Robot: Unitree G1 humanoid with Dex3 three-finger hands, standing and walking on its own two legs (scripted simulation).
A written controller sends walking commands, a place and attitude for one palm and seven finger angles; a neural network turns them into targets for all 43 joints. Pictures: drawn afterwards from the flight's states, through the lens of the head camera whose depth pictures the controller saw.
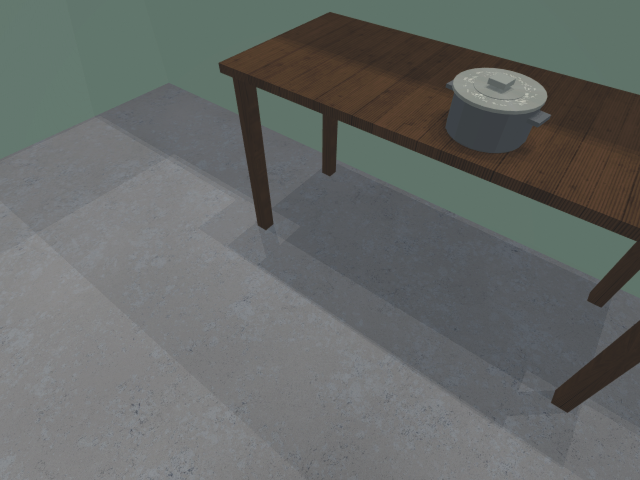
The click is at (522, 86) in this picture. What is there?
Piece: lid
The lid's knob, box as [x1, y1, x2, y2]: [487, 72, 515, 89]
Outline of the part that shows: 487,82 489,84 504,89 513,84 515,78 499,72 490,77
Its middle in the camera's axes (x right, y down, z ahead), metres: +0.40 -0.35 +0.85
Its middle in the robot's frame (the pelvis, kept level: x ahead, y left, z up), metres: +0.90 -0.35 +0.08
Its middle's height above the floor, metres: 0.86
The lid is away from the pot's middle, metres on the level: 0.00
